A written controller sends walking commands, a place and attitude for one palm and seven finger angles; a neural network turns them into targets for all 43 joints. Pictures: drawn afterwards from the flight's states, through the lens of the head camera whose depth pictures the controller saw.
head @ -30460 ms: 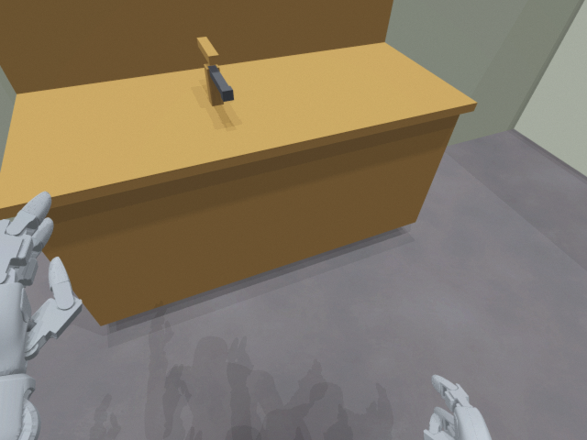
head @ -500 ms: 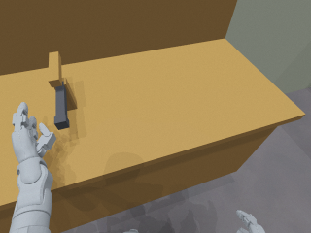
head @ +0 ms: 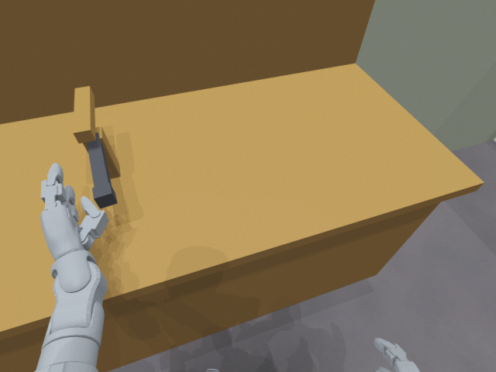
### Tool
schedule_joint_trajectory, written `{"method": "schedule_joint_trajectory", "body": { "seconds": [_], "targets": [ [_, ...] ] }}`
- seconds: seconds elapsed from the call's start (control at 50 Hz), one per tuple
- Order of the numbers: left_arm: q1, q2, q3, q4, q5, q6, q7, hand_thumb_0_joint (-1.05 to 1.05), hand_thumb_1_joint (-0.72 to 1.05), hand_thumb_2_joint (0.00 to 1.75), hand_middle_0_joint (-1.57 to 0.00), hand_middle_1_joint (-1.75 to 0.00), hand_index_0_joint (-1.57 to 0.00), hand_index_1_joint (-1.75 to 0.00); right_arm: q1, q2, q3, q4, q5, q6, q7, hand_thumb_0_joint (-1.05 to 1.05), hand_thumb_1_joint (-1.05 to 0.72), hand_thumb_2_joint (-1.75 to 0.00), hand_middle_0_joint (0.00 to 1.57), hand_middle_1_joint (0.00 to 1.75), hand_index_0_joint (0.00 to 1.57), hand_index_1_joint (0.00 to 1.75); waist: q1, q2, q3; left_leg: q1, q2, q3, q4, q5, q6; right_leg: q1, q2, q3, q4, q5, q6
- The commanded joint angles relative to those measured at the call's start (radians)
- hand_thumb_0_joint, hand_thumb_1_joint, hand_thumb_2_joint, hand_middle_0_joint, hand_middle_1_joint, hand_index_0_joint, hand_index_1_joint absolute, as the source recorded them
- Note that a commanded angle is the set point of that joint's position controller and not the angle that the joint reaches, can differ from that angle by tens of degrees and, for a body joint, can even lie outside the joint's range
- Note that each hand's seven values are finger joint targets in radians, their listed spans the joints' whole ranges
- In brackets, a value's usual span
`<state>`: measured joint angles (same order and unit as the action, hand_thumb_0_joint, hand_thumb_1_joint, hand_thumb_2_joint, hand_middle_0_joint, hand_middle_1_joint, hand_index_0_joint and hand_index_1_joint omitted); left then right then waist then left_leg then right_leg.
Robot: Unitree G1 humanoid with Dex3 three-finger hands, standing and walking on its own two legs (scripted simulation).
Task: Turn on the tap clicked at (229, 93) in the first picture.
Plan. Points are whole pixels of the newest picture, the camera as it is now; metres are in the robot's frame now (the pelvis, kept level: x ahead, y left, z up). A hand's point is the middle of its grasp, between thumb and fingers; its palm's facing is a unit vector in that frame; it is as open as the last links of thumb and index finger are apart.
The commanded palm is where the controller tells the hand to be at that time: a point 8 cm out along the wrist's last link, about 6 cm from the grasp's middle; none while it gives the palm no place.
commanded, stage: push the lever round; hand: left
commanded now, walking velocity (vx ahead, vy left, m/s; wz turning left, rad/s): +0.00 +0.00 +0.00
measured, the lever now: (104, 195) +0.38 +0.26 +0.07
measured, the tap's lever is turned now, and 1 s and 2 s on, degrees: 5 30 63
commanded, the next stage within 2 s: none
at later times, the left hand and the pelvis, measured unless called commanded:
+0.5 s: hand (123, 210) +0.35 +0.23 +0.06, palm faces +0.63 -0.77 -0.06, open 7.8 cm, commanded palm +0.31 +0.25 +0.06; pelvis +0.00 -0.01 +0.00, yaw +1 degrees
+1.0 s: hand (152, 197) +0.38 +0.18 +0.06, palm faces +0.71 -0.71 -0.06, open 7.7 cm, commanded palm +0.33 +0.20 +0.06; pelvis -0.01 -0.01 +0.00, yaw +1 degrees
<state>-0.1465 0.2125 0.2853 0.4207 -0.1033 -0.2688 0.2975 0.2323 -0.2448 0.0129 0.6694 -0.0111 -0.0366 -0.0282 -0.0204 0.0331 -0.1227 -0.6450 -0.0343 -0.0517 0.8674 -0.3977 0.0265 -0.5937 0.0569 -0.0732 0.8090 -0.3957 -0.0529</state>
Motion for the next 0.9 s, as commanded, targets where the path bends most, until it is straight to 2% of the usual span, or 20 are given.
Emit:
{"method": "schedule_joint_trajectory", "body": {
  "seconds": [0.0, 0.02, 0.1, 0.12, 0.18, 0.22, 0.24, 0.3, 0.32, 0.36, 0.42, 0.46, 0.52, 0.56, 0.62, 0.66, 0.72, 0.74, 0.82, 0.88],
  "targets": [
    [-0.260, 0.181, 0.042, -0.204, 0.004, -0.063, 0.021, 0.00, 0.90, 0.90, -0.15, -0.15, -0.15, -0.15, -0.049, -0.144, -0.051, -0.137, 0.006, -0.037, -0.018, 0.00, -0.90, -0.90, 0.20, 0.30, 0.20, 0.30, 0.003, -0.009, -0.220, 0.124, 0.010, -0.034, -0.114, 0.217, -0.008, 0.137, -0.030, 0.053, -0.121, 0.249, 0.020],
    [-0.276, 0.205, 0.067, -0.219, 0.011, -0.065, 0.033, 0.00, 0.90, 0.90, -0.15, -0.15, -0.15, -0.15, -0.055, -0.143, -0.052, -0.132, 0.007, -0.035, -0.020, 0.00, -0.90, -0.90, 0.20, 0.30, 0.20, 0.30, 0.003, 0.018, -0.223, 0.131, 0.010, -0.033, -0.113, 0.217, -0.007, 0.134, -0.032, 0.055, -0.121, 0.246, 0.020],
    [-0.316, 0.159, 0.017, -0.238, 0.022, -0.073, 0.059, 0.00, 0.90, 0.90, -0.15, -0.15, -0.15, -0.15, -0.061, -0.135, -0.051, -0.133, 0.000, -0.037, -0.015, 0.00, -0.90, -0.90, 0.20, 0.30, 0.20, 0.30, -0.008, 0.042, -0.235, 0.137, 0.007, -0.032, -0.102, 0.207, -0.006, 0.121, -0.034, 0.059, -0.119, 0.238, 0.019],
    [-0.310, 0.175, 0.037, -0.239, 0.031, -0.076, 0.072, 0.00, 0.90, 0.90, -0.15, -0.15, -0.15, -0.15, -0.059, -0.136, -0.052, -0.127, 0.000, -0.037, -0.015, 0.00, -0.90, -0.90, 0.20, 0.30, 0.20, 0.30, -0.003, 0.043, -0.237, 0.140, 0.009, -0.038, -0.102, 0.213, -0.008, 0.119, -0.033, 0.056, -0.114, 0.237, 0.017],
    [-0.340, 0.129, -0.011, -0.220, 0.036, -0.075, 0.088, 0.00, 0.90, 0.90, -0.15, -0.15, -0.15, -0.15, -0.063, -0.135, -0.053, -0.125, -0.004, -0.036, -0.013, 0.00, -0.90, -0.90, 0.20, 0.30, 0.20, 0.30, -0.021, 0.012, -0.247, 0.133, 0.009, -0.034, -0.092, 0.195, -0.003, 0.110, -0.036, 0.059, -0.115, 0.234, 0.022],
    [-0.337, 0.153, 0.016, -0.200, 0.044, -0.068, 0.105, 0.00, 0.90, 0.90, -0.15, -0.15, -0.15, -0.15, -0.067, -0.137, -0.054, -0.119, -0.001, -0.032, -0.016, 0.00, -0.90, -0.90, 0.20, 0.30, 0.20, 0.30, -0.014, 0.028, -0.235, 0.121, 0.008, -0.037, -0.096, 0.169, -0.002, 0.104, -0.037, 0.064, -0.121, 0.203, 0.020],
    [-0.370, 0.113, -0.025, -0.203, 0.044, -0.064, 0.111, 0.00, 0.90, 0.90, -0.15, -0.15, -0.15, -0.15, -0.069, -0.133, -0.050, -0.123, -0.002, -0.031, -0.014, 0.00, -0.90, -0.90, 0.20, 0.30, 0.20, 0.30, -0.026, 0.010, -0.230, 0.121, 0.006, -0.037, -0.098, 0.162, 0.000, 0.103, -0.039, 0.059, -0.121, 0.201, 0.023],
    [-0.382, 0.125, -0.008, -0.197, 0.051, -0.058, 0.140, 0.00, 0.90, 0.90, -0.15, -0.15, -0.15, -0.15, -0.067, -0.134, -0.054, -0.122, -0.006, -0.029, -0.016, 0.00, -0.90, -0.90, 0.20, 0.30, 0.20, 0.30, -0.019, -0.014, -0.266, 0.118, 0.004, -0.035, -0.092, 0.176, 0.002, 0.126, -0.041, 0.064, -0.121, 0.222, 0.023],
    [-0.361, 0.144, 0.020, -0.188, 0.059, -0.054, 0.153, 0.00, 0.90, 0.90, -0.15, -0.15, -0.15, -0.15, -0.068, -0.134, -0.056, -0.118, -0.006, -0.026, -0.016, 0.00, -0.90, -0.90, 0.20, 0.30, 0.20, 0.30, -0.006, 0.014, -0.264, 0.120, 0.005, -0.036, -0.094, 0.185, -0.002, 0.125, -0.040, 0.063, -0.118, 0.225, 0.021],
    [-0.389, 0.088, -0.041, -0.208, 0.072, -0.052, 0.169, 0.00, 0.90, 0.90, -0.15, -0.15, -0.15, -0.15, -0.072, -0.127, -0.054, -0.123, -0.009, -0.024, -0.010, 0.00, -0.90, -0.90, 0.20, 0.30, 0.20, 0.30, -0.021, 0.023, -0.270, 0.137, 0.006, -0.034, -0.089, 0.200, -0.003, 0.115, -0.041, 0.057, -0.113, 0.237, 0.022],
    [-0.350, 0.126, 0.012, -0.187, 0.086, -0.045, 0.207, 0.00, 0.90, 0.90, -0.15, -0.15, -0.15, -0.15, -0.067, -0.130, -0.059, -0.118, -0.014, -0.016, -0.006, 0.00, -0.90, -0.90, 0.20, 0.30, 0.20, 0.30, -0.001, 0.009, -0.275, 0.121, 0.006, -0.036, -0.089, 0.216, -0.005, 0.138, -0.039, 0.060, -0.112, 0.255, 0.019],
    [-0.390, 0.056, -0.056, -0.201, 0.094, -0.042, 0.223, 0.00, 0.90, 0.90, -0.15, -0.15, -0.15, -0.15, -0.073, -0.121, -0.059, -0.123, -0.015, -0.015, -0.001, 0.00, -0.90, -0.90, 0.20, 0.30, 0.20, 0.30, -0.018, 0.013, -0.274, 0.136, 0.008, -0.033, -0.082, 0.221, -0.004, 0.121, -0.041, 0.056, -0.107, 0.259, 0.021],
    [-0.404, 0.070, -0.034, -0.173, 0.105, -0.032, 0.253, 0.00, 0.90, 0.90, -0.15, -0.15, -0.15, -0.15, -0.078, -0.124, -0.060, -0.113, -0.016, -0.010, -0.002, 0.00, -0.90, -0.90, 0.20, 0.30, 0.20, 0.30, -0.019, -0.005, -0.243, 0.116, 0.011, -0.037, -0.087, 0.192, -0.004, 0.109, -0.040, 0.059, -0.119, 0.226, 0.020],
    [-0.425, 0.021, -0.079, -0.181, 0.114, -0.027, 0.272, 0.00, 0.90, 0.90, -0.15, -0.15, -0.15, -0.15, -0.081, -0.119, -0.060, -0.121, -0.018, -0.008, 0.003, 0.00, -0.90, -0.90, 0.20, 0.30, 0.20, 0.30, -0.021, -0.011, -0.254, 0.125, 0.009, -0.036, -0.090, 0.197, -0.005, 0.113, -0.040, 0.053, -0.116, 0.228, 0.019],
    [-0.427, 0.027, -0.062, -0.174, 0.132, -0.020, 0.307, 0.00, 0.90, 0.90, -0.15, -0.15, -0.15, -0.15, -0.079, -0.118, -0.065, -0.111, -0.023, -0.005, 0.004, 0.00, -0.90, -0.90, 0.20, 0.30, 0.20, 0.30, -0.014, 0.006, -0.277, 0.131, 0.012, -0.040, -0.086, 0.211, -0.010, 0.109, -0.039, 0.051, -0.107, 0.230, 0.016],
    [-0.468, 0.000, -0.086, -0.160, 0.137, -0.014, 0.326, 0.00, 0.90, 0.90, -0.15, -0.15, -0.15, -0.15, -0.081, -0.114, -0.064, -0.109, -0.026, -0.001, 0.008, 0.00, -0.90, -0.90, 0.20, 0.30, 0.20, 0.30, -0.028, -0.013, -0.268, 0.127, 0.012, -0.035, -0.080, 0.212, -0.009, 0.106, -0.042, 0.051, -0.111, 0.238, 0.019],
    [-0.430, 0.024, -0.046, -0.154, 0.152, -0.006, 0.358, 0.00, 0.90, 0.90, -0.15, -0.15, -0.15, -0.15, -0.083, -0.114, -0.070, -0.111, -0.029, 0.008, 0.009, 0.00, -0.90, -0.90, 0.20, 0.30, 0.20, 0.30, -0.002, -0.019, -0.295, 0.118, 0.011, -0.035, -0.084, 0.230, -0.013, 0.139, -0.043, 0.052, -0.107, 0.255, 0.015],
    [-0.467, -0.042, -0.115, -0.166, 0.154, -0.003, 0.360, 0.00, 0.90, 0.90, -0.15, -0.15, -0.15, -0.15, -0.092, -0.105, -0.067, -0.116, -0.030, 0.008, 0.013, 0.00, -0.90, -0.90, 0.20, 0.30, 0.20, 0.30, -0.023, -0.006, -0.295, 0.131, 0.011, -0.029, -0.078, 0.230, -0.010, 0.122, -0.045, 0.051, -0.104, 0.256, 0.020],
    [-0.521, -0.009, -0.070, -0.121, 0.171, 0.007, 0.401, 0.00, 0.90, 0.90, -0.15, -0.15, -0.15, -0.15, -0.092, -0.105, -0.069, -0.093, -0.033, 0.014, 0.012, 0.00, -0.90, -0.90, 0.20, 0.30, 0.20, 0.30, -0.024, -0.013, -0.263, 0.107, 0.014, -0.032, -0.079, 0.195, -0.011, 0.104, -0.045, 0.054, -0.118, 0.215, 0.016],
    [-0.600, -0.073, -0.128, -0.098, 0.180, 0.009, 0.420, 0.00, 0.90, 0.90, -0.15, -0.15, -0.15, -0.15, -0.102, -0.098, -0.067, -0.090, -0.038, 0.013, 0.014, 0.00, -0.90, -0.90, 0.20, 0.30, 0.20, 0.30, -0.045, -0.025, -0.261, 0.110, 0.014, -0.032, -0.077, 0.176, -0.009, 0.083, -0.048, 0.052, -0.120, 0.195, 0.019]
  ]
}}
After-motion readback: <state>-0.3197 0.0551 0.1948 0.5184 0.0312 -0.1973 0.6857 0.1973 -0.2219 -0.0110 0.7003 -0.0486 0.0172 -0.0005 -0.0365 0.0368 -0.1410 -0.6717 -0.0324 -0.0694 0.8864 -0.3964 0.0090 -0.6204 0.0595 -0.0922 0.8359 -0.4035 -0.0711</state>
